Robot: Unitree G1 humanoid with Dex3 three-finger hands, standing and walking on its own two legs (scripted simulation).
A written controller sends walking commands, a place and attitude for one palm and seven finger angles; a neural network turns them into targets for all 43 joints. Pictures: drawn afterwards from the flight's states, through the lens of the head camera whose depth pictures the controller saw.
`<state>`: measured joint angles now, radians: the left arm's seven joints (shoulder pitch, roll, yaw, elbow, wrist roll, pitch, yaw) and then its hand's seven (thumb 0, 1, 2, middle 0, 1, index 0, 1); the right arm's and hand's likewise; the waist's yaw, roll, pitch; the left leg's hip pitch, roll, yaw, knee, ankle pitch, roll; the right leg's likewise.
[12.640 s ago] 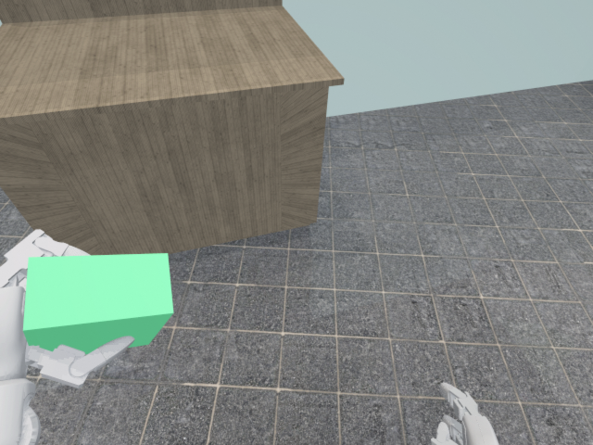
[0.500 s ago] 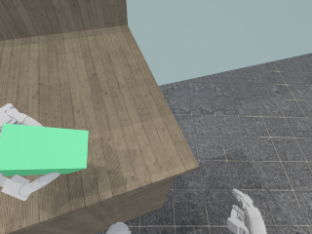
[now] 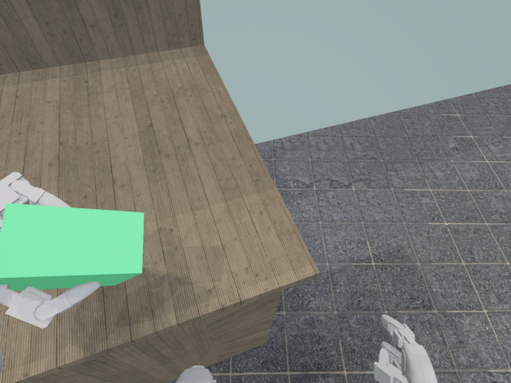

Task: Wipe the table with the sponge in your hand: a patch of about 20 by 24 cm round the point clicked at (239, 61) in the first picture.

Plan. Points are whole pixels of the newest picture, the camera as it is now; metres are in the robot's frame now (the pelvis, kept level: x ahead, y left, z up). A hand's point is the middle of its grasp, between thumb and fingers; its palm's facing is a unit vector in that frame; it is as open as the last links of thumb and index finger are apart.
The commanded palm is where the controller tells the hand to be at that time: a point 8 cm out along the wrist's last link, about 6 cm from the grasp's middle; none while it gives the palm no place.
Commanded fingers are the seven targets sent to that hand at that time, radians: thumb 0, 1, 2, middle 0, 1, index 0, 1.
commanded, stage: shuffle to correct the standing spot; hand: left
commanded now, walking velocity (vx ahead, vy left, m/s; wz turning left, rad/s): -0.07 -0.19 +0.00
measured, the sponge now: (91, 253) +0.23 +0.21 +0.15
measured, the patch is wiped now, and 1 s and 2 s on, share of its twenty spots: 0.00 0.00 0.00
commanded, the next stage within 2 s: none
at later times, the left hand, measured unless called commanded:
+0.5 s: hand (38, 255) +0.22 +0.25 +0.17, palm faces +0.30 -0.84 -0.45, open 10.4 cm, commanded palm +0.16 +0.29 +0.19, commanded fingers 0.00 0.10 1.30 -1.20 -1.60 -1.20 -1.60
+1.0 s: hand (50, 249) +0.22 +0.24 +0.17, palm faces +0.28 -0.84 -0.47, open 10.4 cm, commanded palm +0.16 +0.28 +0.19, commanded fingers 0.00 0.10 1.30 -1.20 -1.60 -1.20 -1.60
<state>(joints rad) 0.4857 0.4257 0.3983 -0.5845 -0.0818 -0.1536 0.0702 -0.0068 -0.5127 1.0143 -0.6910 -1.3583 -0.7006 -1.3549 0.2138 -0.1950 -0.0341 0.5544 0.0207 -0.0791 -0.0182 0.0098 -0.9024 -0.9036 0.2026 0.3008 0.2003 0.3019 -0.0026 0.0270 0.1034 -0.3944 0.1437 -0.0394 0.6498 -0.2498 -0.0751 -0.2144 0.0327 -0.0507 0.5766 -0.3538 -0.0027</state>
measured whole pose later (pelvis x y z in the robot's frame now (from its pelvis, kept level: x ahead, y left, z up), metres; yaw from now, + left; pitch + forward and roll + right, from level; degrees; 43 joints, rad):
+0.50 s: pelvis +0.00 +0.01 +0.00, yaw +0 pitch -1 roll -3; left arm 0.50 0.43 0.40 -0.59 -0.08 -0.15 0.08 -0.01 -0.51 1.02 -0.69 -1.36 -0.70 -1.35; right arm 0.21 -0.18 -0.03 0.55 0.02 -0.08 -0.02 0.01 -0.90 -0.90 0.20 0.30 0.20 0.30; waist 0.00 0.02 0.11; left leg -0.40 0.14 -0.04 0.65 -0.25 -0.07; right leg -0.21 0.03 -0.05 0.57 -0.35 0.01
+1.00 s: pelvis +0.00 +0.00 +0.00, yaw +0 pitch +0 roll -3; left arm 0.50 0.43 0.40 -0.60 -0.08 -0.15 0.08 -0.01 -0.51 1.02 -0.69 -1.36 -0.70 -1.35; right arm 0.22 -0.19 -0.03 0.55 0.02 -0.08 -0.01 0.01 -0.90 -0.90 0.20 0.30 0.20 0.30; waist -0.01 0.03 0.11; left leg -0.41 0.15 -0.04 0.67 -0.26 -0.07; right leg -0.23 0.03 -0.05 0.58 -0.36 0.00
